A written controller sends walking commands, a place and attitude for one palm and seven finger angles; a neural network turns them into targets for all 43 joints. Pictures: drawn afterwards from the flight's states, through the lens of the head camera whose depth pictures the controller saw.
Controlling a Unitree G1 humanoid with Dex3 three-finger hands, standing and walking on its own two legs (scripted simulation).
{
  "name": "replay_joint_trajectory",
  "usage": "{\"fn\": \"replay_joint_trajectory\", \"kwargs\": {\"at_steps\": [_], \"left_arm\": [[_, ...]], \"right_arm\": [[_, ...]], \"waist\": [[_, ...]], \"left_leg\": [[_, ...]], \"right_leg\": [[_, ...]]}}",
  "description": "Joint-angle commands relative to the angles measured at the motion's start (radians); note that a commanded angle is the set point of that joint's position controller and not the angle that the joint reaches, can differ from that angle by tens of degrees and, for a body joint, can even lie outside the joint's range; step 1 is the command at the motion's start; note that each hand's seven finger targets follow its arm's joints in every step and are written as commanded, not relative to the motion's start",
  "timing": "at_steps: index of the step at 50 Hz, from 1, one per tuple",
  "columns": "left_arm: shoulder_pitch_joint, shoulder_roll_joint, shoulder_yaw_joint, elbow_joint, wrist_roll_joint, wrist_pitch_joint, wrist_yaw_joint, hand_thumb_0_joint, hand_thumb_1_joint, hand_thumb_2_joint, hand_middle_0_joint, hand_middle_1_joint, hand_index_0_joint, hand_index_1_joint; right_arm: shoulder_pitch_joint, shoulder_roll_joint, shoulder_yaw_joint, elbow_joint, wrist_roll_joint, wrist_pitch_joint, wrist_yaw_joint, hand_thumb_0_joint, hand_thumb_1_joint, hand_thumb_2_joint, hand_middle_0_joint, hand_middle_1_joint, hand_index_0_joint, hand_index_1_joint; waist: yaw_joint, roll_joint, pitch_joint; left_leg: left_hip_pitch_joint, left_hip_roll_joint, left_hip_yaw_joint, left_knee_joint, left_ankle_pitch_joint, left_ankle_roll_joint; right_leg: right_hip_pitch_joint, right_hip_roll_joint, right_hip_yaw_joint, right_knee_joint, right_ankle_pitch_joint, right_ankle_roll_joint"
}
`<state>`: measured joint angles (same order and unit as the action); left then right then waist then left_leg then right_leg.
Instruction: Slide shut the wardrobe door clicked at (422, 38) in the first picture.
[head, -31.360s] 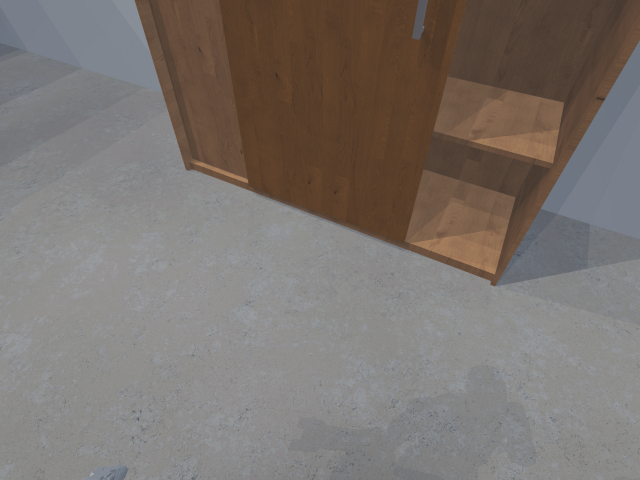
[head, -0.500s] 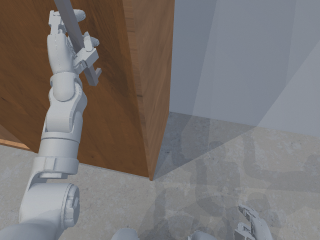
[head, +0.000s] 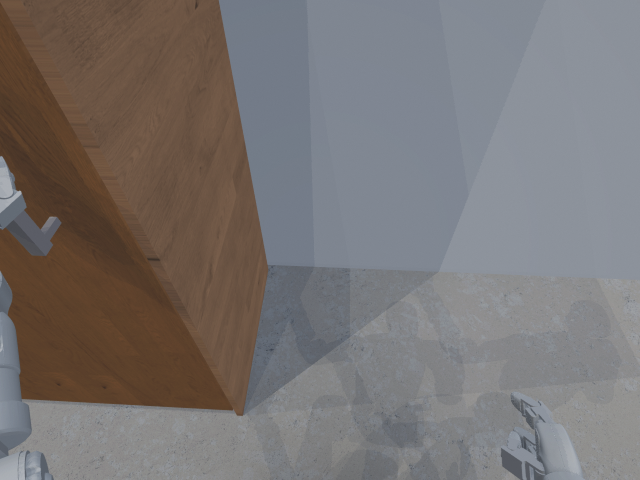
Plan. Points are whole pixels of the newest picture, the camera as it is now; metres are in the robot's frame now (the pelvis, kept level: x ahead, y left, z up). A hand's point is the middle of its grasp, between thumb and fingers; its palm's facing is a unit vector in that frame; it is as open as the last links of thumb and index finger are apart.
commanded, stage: stop walking and hold the door there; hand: left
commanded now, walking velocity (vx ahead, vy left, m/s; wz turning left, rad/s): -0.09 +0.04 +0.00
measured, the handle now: out of the picture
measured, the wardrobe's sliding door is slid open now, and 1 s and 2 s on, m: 0.00 0.00 0.00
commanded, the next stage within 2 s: none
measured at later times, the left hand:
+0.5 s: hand (4, 196) +0.34 +0.36 +0.20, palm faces +0.56 -0.80 -0.20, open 6.5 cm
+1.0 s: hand (7, 197) +0.34 +0.36 +0.19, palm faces +0.56 -0.80 -0.20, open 6.6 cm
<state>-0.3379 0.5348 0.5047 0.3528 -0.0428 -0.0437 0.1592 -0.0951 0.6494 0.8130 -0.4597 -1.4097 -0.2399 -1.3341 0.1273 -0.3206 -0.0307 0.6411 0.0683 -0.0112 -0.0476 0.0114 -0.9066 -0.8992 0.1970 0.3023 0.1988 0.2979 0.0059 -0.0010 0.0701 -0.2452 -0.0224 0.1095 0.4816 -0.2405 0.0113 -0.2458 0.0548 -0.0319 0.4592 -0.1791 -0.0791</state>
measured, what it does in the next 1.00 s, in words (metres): steps on the spot: left foot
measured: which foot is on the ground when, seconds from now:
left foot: up 0.00-0.00, down 0.02-1.00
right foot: down 0.00-1.00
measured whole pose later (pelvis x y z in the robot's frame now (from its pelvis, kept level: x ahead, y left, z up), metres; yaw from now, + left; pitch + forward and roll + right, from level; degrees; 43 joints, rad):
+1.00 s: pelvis +0.03 +0.05 +0.00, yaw -3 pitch -1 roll -1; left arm -0.12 0.46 0.42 0.12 -0.07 -0.08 0.17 -0.10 0.68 0.82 -0.46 -1.40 -0.19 -1.32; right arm 0.17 -0.24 0.02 0.66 0.04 -0.02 -0.08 0.01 -0.90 -0.90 0.20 0.30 0.20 0.30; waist 0.03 -0.01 -0.04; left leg -0.18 -0.03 0.17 0.43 -0.24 0.09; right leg -0.22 0.05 0.03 0.45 -0.21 -0.02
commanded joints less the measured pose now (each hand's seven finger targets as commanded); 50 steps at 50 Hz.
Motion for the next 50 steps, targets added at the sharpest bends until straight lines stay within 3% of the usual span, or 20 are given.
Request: {"fn": "replay_joint_trajectory", "kwargs": {"at_steps": [1,2,3,5,7,10,12,14,15,17,21,23,29,32,36,44,46,49,50], "left_arm": [[-0.287,0.344,0.027,-0.267,0.016,-0.101,-0.003,0.000,0.900,0.900,-0.450,-1.400,-0.450,-1.400],[-0.267,0.346,0.024,-0.240,0.015,-0.100,-0.006,0.000,0.900,0.900,-0.450,-1.400,-0.450,-1.400],[-0.273,0.347,0.020,-0.245,0.021,-0.105,-0.004,0.000,0.900,0.900,-0.450,-1.400,-0.450,-1.400],[-0.267,0.351,0.024,-0.248,0.025,-0.117,0.001,0.000,0.900,0.900,-0.450,-1.400,-0.450,-1.400],[-0.242,0.370,0.047,-0.203,0.021,-0.119,0.003,0.000,0.900,0.900,-0.450,-1.400,-0.450,-1.400],[-0.256,0.309,-0.010,-0.204,0.022,-0.126,-0.006,0.000,0.900,0.900,-0.450,-1.400,-0.450,-1.400],[-0.266,0.307,-0.012,-0.209,0.021,-0.131,-0.007,0.000,0.900,0.900,-0.450,-1.400,-0.450,-1.400],[-0.270,0.270,-0.044,-0.239,0.022,-0.135,-0.009,0.000,0.900,0.900,-0.450,-1.400,-0.450,-1.400],[-0.264,0.281,-0.032,-0.245,0.023,-0.135,-0.007,0.000,0.900,0.900,-0.450,-1.400,-0.450,-1.400],[-0.258,0.228,-0.079,-0.262,0.017,-0.131,-0.014,0.000,0.900,0.900,-0.450,-1.400,-0.450,-1.400],[-0.230,0.234,-0.060,-0.287,0.017,-0.126,-0.009,0.000,0.900,0.900,-0.450,-1.400,-0.450,-1.400],[-0.220,0.187,-0.099,-0.318,0.013,-0.126,-0.015,0.000,0.900,0.900,-0.450,-1.400,-0.450,-1.400],[-0.176,0.191,-0.080,-0.374,0.012,-0.135,-0.010,0.000,0.900,0.900,-0.450,-1.400,-0.450,-1.400],[-0.161,0.135,-0.127,-0.427,0.006,-0.135,-0.018,0.000,0.900,0.900,-0.450,-1.400,-0.450,-1.400],[-0.116,0.177,-0.077,-0.435,0.007,-0.129,-0.008,0.000,0.900,0.900,-0.450,-1.400,-0.450,-1.400],[-0.074,0.175,-0.066,-0.488,-0.001,-0.130,-0.009,0.000,0.900,0.900,-0.450,-1.400,-0.450,-1.400],[-0.075,0.178,-0.068,-0.510,0.000,-0.130,-0.008,0.000,0.900,0.900,-0.450,-1.400,-0.450,-1.400],[-0.048,0.180,-0.056,-0.478,-0.004,-0.121,-0.005,0.000,0.900,0.900,-0.450,-1.400,-0.450,-1.400],[-0.058,0.173,-0.066,-0.495,-0.003,-0.124,-0.005,0.000,0.900,0.900,-0.450,-1.400,-0.450,-1.400]], "right_arm": [[-0.042,-0.111,-0.042,-0.133,0.019,-0.030,-0.005,0.000,-0.900,-0.900,0.200,0.300,0.200,0.300],[-0.039,-0.115,-0.044,-0.128,0.018,-0.028,-0.008,0.000,-0.900,-0.900,0.200,0.300,0.200,0.300],[-0.028,-0.106,-0.033,-0.127,0.008,-0.028,-0.013,0.000,-0.900,-0.900,0.200,0.300,0.200,0.300],[-0.036,-0.100,-0.025,-0.133,0.001,-0.034,-0.024,0.000,-0.900,-0.900,0.200,0.300,0.200,0.300],[-0.034,-0.104,-0.021,-0.128,-0.004,-0.040,-0.036,0.000,-0.900,-0.900,0.200,0.300,0.200,0.300],[-0.027,-0.101,-0.011,-0.126,-0.009,-0.054,-0.039,0.000,-0.900,-0.900,0.200,0.300,0.200,0.300],[-0.023,-0.106,-0.009,-0.121,-0.013,-0.064,-0.042,0.000,-0.900,-0.900,0.200,0.300,0.200,0.300],[-0.019,-0.094,0.000,-0.115,-0.015,-0.073,-0.044,0.000,-0.900,-0.900,0.200,0.300,0.200,0.300],[-0.017,-0.093,0.001,-0.110,-0.016,-0.076,-0.047,0.000,-0.900,-0.900,0.200,0.300,0.200,0.300],[-0.023,-0.088,0.006,-0.106,-0.021,-0.082,-0.049,0.000,-0.900,-0.900,0.200,0.300,0.200,0.300],[-0.014,-0.081,0.010,-0.078,-0.028,-0.084,-0.050,0.000,-0.900,-0.900,0.200,0.300,0.200,0.300],[-0.028,-0.073,0.014,-0.076,-0.028,-0.085,-0.048,0.000,-0.900,-0.900,0.200,0.300,0.200,0.300],[-0.035,-0.065,0.016,-0.069,-0.035,-0.080,-0.048,0.000,-0.900,-0.900,0.200,0.300,0.200,0.300],[-0.051,-0.058,0.016,-0.080,-0.034,-0.078,-0.046,0.000,-0.900,-0.900,0.200,0.300,0.200,0.300],[-0.049,-0.064,0.011,-0.083,-0.034,-0.068,-0.047,0.000,-0.900,-0.900,0.200,0.300,0.200,0.300],[-0.054,-0.064,0.005,-0.106,-0.028,-0.059,-0.048,0.000,-0.900,-0.900,0.200,0.300,0.200,0.300],[-0.055,-0.063,0.005,-0.111,-0.028,-0.058,-0.048,0.000,-0.900,-0.900,0.200,0.300,0.200,0.300],[-0.057,-0.064,0.007,-0.109,-0.027,-0.052,-0.049,0.000,-0.900,-0.900,0.200,0.300,0.200,0.300],[-0.061,-0.064,0.007,-0.112,-0.028,-0.054,-0.050,0.000,-0.900,-0.900,0.200,0.300,0.200,0.300]], "waist": [[0.018,0.057,-0.341],[0.019,0.076,-0.320],[0.011,0.116,-0.325],[0.014,0.158,-0.314],[0.016,0.123,-0.272],[0.012,0.124,-0.223],[0.011,0.134,-0.213],[0.015,0.126,-0.233],[0.016,0.121,-0.241],[0.013,0.116,-0.234],[0.015,0.069,-0.245],[0.011,0.087,-0.230],[0.010,0.097,-0.253],[0.006,0.110,-0.251],[0.009,0.098,-0.259],[0.003,0.114,-0.295],[0.003,0.144,-0.303],[0.003,0.115,-0.275],[0.003,0.129,-0.275]], "left_leg": [[0.093,0.160,-0.115,0.003,0.177,0.034],[0.086,0.152,-0.117,0.006,0.128,0.033],[0.088,0.159,-0.135,-0.028,0.124,0.034],[0.101,0.194,-0.180,-0.081,0.105,0.052],[0.056,0.204,-0.200,-0.121,-0.003,0.061],[0.023,0.201,-0.206,-0.179,-0.188,0.059],[0.026,0.210,-0.225,-0.207,-0.211,0.061],[0.050,0.234,-0.247,-0.235,-0.201,0.064],[0.064,0.243,-0.245,-0.238,-0.182,0.064],[0.086,0.243,-0.240,-0.236,-0.135,0.057],[0.121,0.234,-0.214,-0.212,-0.037,0.044],[0.130,0.226,-0.200,-0.214,-0.034,0.035],[0.186,0.231,-0.199,-0.204,0.109,0.012],[0.222,0.230,-0.187,-0.191,0.178,-0.004],[0.223,0.227,-0.174,-0.171,0.270,-0.013],[0.252,0.213,-0.161,-0.131,0.362,-0.025],[0.277,0.221,-0.154,-0.125,0.412,-0.027],[0.227,0.215,-0.157,-0.133,0.322,-0.019],[0.220,0.211,-0.155,-0.136,0.303,-0.018]], "right_leg": [[0.136,-0.262,0.295,-0.099,0.381,0.113],[0.114,-0.264,0.313,-0.120,0.349,0.120],[0.107,-0.254,0.287,-0.102,0.307,0.098],[0.059,-0.183,0.232,-0.080,0.114,0.082],[0.040,-0.147,0.203,-0.085,-0.004,0.079],[-0.005,-0.116,0.189,-0.092,-0.135,0.066],[-0.018,-0.102,0.171,-0.071,-0.120,0.063],[-0.010,-0.089,0.144,-0.030,-0.079,0.065],[-0.013,-0.085,0.135,-0.016,-0.061,0.067],[-0.024,-0.087,0.134,-0.014,-0.037,0.066],[-0.025,-0.090,0.147,-0.031,0.008,0.064],[-0.040,-0.089,0.153,-0.034,0.014,0.062],[-0.044,-0.089,0.139,-0.022,0.057,0.060],[-0.064,-0.085,0.134,-0.018,0.057,0.060],[-0.047,-0.086,0.134,-0.020,0.091,0.059],[-0.028,-0.090,0.140,-0.021,0.162,0.054],[-0.040,-0.087,0.131,-0.013,0.142,0.055],[-0.024,-0.089,0.144,-0.032,0.146,0.055],[-0.019,-0.089,0.147,-0.034,0.149,0.054]]}}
